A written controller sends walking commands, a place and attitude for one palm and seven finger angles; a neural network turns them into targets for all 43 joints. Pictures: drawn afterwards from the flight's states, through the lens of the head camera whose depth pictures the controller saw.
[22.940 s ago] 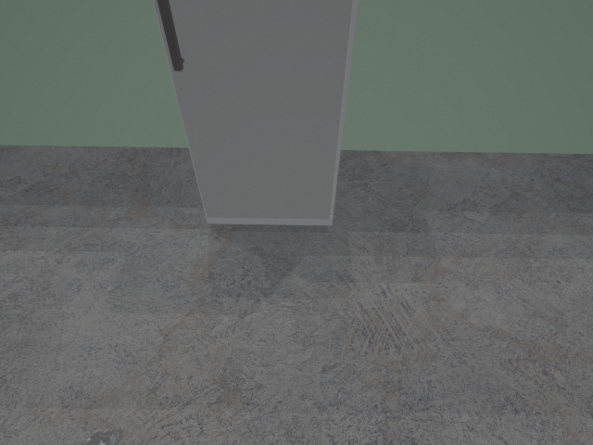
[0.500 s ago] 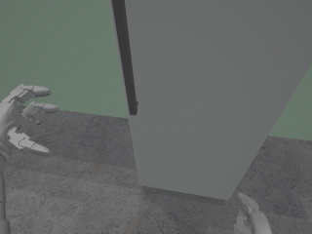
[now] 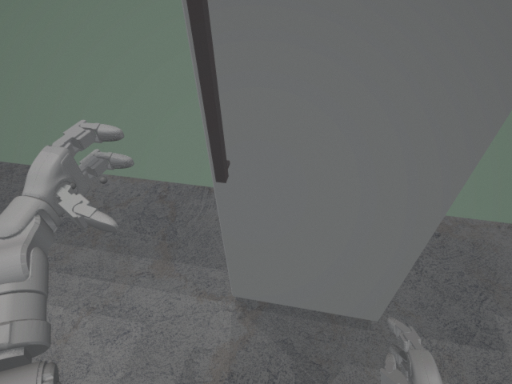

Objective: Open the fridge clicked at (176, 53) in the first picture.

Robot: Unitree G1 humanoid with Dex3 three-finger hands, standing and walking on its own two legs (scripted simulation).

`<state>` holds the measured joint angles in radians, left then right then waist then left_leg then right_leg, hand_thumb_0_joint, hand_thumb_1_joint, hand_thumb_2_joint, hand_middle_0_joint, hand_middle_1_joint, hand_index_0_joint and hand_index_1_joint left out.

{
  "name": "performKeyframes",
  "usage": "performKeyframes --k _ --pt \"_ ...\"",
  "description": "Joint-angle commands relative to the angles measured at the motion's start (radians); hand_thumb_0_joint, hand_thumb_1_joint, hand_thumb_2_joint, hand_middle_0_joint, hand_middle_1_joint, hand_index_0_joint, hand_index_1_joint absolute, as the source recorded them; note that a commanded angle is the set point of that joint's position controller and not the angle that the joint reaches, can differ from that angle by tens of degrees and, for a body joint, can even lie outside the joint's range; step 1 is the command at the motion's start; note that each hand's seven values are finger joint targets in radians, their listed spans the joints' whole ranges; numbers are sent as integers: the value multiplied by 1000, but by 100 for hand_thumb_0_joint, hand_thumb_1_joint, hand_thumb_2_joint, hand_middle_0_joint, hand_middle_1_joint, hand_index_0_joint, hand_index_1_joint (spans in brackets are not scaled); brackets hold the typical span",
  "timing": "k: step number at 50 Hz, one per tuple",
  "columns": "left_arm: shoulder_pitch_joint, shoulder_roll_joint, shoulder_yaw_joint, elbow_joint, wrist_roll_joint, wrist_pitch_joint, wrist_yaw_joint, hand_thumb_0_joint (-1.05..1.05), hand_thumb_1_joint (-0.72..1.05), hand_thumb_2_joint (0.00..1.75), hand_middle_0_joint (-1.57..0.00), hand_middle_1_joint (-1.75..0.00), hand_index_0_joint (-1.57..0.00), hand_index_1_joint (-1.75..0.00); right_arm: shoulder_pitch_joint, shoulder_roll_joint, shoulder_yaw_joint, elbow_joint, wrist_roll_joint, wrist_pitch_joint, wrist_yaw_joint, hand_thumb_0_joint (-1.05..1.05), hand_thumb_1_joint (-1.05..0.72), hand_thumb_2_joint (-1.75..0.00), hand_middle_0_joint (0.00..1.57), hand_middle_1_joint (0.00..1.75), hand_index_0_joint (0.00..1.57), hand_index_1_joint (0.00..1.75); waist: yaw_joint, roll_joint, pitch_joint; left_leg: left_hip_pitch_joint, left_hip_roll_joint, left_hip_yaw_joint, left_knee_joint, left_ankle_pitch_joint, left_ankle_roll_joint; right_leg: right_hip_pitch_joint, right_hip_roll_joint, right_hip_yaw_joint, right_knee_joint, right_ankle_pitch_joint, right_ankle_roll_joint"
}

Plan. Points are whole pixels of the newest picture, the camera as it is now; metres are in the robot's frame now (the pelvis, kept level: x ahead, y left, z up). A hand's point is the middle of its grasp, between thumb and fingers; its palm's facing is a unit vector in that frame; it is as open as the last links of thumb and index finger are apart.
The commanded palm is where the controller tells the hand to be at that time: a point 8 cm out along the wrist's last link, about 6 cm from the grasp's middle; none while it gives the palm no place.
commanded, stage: move the hooked fingers beside the handle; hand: left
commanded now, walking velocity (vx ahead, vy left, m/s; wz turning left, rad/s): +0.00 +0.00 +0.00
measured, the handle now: (214, 97) +0.55 +0.13 +0.20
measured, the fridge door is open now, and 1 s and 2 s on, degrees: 0 0 0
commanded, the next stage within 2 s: none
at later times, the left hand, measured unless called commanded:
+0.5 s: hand (130, 153) +0.39 +0.23 +0.19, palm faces -0.05 -1.00 -0.03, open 14.0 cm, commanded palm +0.37 +0.28 +0.18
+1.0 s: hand (166, 129) +0.46 +0.20 +0.18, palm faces -0.07 -1.00 +0.00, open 14.0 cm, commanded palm +0.45 +0.26 +0.18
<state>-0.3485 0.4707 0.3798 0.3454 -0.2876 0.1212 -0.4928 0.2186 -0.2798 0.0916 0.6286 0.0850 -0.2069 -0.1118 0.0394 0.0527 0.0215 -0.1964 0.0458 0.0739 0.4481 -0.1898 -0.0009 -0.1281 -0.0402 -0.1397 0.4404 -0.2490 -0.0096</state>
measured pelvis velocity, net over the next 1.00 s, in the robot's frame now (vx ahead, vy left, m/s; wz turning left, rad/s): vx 0.01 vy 0.00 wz -0.03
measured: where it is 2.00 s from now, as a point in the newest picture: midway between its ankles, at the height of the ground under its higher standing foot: outside the picture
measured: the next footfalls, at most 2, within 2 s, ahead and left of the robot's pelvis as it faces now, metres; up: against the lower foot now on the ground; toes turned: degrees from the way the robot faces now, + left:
none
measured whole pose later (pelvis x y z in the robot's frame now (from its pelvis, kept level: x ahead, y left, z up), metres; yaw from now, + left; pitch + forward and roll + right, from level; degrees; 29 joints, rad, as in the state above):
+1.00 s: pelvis +0.01 +0.00 +0.00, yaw -2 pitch +2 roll +0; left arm -0.82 0.50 0.34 0.93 -0.19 -0.01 -0.37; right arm 0.32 -0.30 0.05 0.69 0.07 -0.11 -0.10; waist -0.06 0.03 0.00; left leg -0.31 0.05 0.10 0.49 -0.22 0.00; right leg -0.26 -0.04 -0.11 0.49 -0.27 -0.01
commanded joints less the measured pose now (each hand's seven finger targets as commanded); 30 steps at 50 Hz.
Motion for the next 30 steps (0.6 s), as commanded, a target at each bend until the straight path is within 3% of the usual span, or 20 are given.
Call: performKeyframes --k 1,3,6,8,11,13,17,18,20,22,23,27,28,29,30 --pt "-415 307 111 -139 -17 -82 25 0 -50 30 -30 -120 -30 -120 -100 -124 -57 -156 0 -58 -3 0 -90 -90 20 30 20 30 -16 11 -234 142 -43 -82 -64 65 34 -64 38 74 -75 132 -12" --pt "-369 316 130 -113 -16 -69 33 0 -50 30 -30 -120 -30 -120 -99 -125 -58 -164 -3 -52 7 0 -90 -90 20 30 20 30 5 19 -244 130 -43 -73 -56 103 33 -38 33 80 -68 179 -15" --pt "-377 332 140 -56 -4 -46 40 0 -50 30 -30 -120 -30 -120 -87 -134 -66 -167 3 -37 12 0 -90 -90 20 30 20 30 -4 -18 -231 102 -42 -61 -53 111 36 -43 30 79 -61 207 -9" --pt "-353 357 163 -56 -4 -41 39 0 -50 30 -30 -120 -30 -120 -82 -139 -69 -178 2 -28 17 0 -90 -90 20 30 20 30 8 -32 -244 96 -40 -56 -45 139 37 -25 29 84 -55 234 -9" --pt "-444 326 120 -81 -1 -61 37 0 -50 30 -30 -120 -30 -120 -75 -138 -73 -181 6 -24 13 0 -90 -90 20 30 20 30 -18 0 -253 117 -41 -50 -39 124 38 -51 31 89 -55 224 -6" --pt "-502 312 91 -84 -7 -79 35 0 -50 30 -30 -120 -30 -120 -64 -140 -74 -169 6 -21 8 0 -90 -90 20 30 20 30 -39 -23 -246 130 -35 -48 -29 130 42 -66 34 94 -61 230 -5" --pt "-544 323 97 -62 0 -105 33 0 -50 30 -30 -120 -30 -120 -42 -145 -79 -153 4 -22 -2 0 -90 -90 20 30 20 30 -47 33 -277 152 -41 -49 -22 138 42 -72 36 94 -53 240 -8" --pt "-555 320 86 -47 -3 -105 32 0 -50 30 -30 -120 -30 -120 -36 -148 -79 -147 3 -17 -2 0 -90 -90 20 30 20 30 -50 0 -273 144 -38 -48 -18 143 43 -69 35 96 -55 248 -7" --pt "-609 301 59 -20 5 -105 34 0 -50 30 -30 -120 -30 -120 -31 -149 -81 -136 4 -18 -6 0 -90 -90 20 30 20 30 -64 10 -263 143 -39 -51 -20 131 44 -89 36 93 -55 240 -5" --pt "-618 288 42 16 12 -100 38 0 -50 30 -30 -120 -30 -120 -25 -150 -83 -129 6 -16 -8 0 -90 -90 20 30 20 30 -66 31 -255 143 -39 -53 -19 121 42 -109 36 91 -55 220 -8" --pt "-627 287 34 40 12 -97 42 0 -50 30 -30 -120 -30 -120 -20 -153 -81 -125 4 -11 -7 0 -90 -90 20 30 20 30 -64 2 -252 137 -37 -54 -19 129 42 -103 37 89 -56 225 -9" --pt "-683 290 29 73 27 -105 60 0 -50 30 -30 -120 -30 -120 -10 -153 -83 -124 1 -5 -5 0 -90 -90 20 30 20 30 -65 22 -291 141 -39 -61 -16 139 40 -100 36 89 -44 235 -11" --pt "-659 294 38 99 22 -106 65 0 -50 30 -30 -120 -30 -120 -6 -153 -83 -123 -1 1 -3 0 -90 -90 20 30 20 30 -60 -35 -291 133 -36 -58 -12 155 44 -87 36 89 -43 253 -10" --pt "-681 311 48 113 26 -109 69 0 -50 30 -30 -120 -30 -120 -6 -156 -84 -120 0 4 -3 0 -90 -90 20 30 20 30 -61 -17 -295 124 -37 -57 -13 145 43 -89 35 92 -41 251 -8" --pt "-705 323 58 130 30 -116 75 0 -50 30 -30 -120 -30 -120 1 -155 -84 -118 -3 7 -3 0 -90 -90 20 30 20 30 -65 -36 -299 119 -37 -58 -12 138 44 -89 35 93 -39 247 -7"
